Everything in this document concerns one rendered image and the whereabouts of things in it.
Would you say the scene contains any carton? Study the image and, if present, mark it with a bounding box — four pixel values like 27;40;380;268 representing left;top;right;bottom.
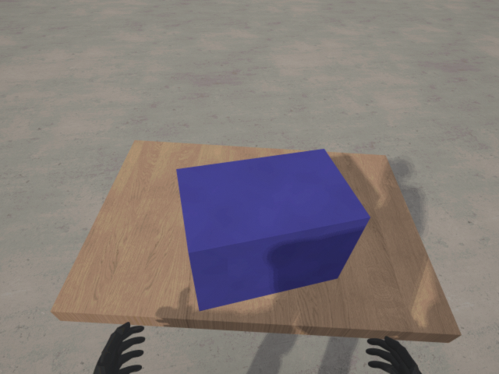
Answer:
176;149;370;311

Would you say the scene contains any robot right hand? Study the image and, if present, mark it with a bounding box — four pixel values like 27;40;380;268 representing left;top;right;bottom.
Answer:
366;336;422;374

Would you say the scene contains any table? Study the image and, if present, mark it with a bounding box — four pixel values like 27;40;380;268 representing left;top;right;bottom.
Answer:
50;140;461;343

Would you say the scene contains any robot left hand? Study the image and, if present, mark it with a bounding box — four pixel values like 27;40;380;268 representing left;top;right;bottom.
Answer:
93;322;145;374

